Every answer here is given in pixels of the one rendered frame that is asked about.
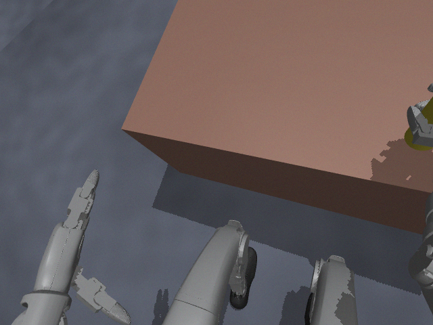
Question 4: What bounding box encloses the can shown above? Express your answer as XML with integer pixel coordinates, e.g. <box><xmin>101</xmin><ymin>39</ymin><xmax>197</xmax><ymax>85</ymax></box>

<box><xmin>405</xmin><ymin>97</ymin><xmax>433</xmax><ymax>151</ymax></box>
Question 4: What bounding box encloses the right robot arm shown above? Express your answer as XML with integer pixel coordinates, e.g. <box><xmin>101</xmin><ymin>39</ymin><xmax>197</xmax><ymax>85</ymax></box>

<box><xmin>408</xmin><ymin>192</ymin><xmax>433</xmax><ymax>315</ymax></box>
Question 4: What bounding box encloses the right robot hand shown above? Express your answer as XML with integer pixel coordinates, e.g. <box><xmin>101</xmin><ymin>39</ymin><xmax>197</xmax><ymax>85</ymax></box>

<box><xmin>407</xmin><ymin>83</ymin><xmax>433</xmax><ymax>147</ymax></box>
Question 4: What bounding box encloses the left robot arm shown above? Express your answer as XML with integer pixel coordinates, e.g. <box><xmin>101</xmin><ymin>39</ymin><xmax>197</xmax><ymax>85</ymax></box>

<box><xmin>12</xmin><ymin>290</ymin><xmax>72</xmax><ymax>325</ymax></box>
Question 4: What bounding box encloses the left robot foot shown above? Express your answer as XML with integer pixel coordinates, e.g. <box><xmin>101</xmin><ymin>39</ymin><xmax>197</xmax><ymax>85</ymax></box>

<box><xmin>230</xmin><ymin>247</ymin><xmax>257</xmax><ymax>309</ymax></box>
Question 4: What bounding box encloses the left robot hand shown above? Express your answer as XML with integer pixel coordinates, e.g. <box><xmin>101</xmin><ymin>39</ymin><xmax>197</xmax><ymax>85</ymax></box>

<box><xmin>34</xmin><ymin>169</ymin><xmax>131</xmax><ymax>325</ymax></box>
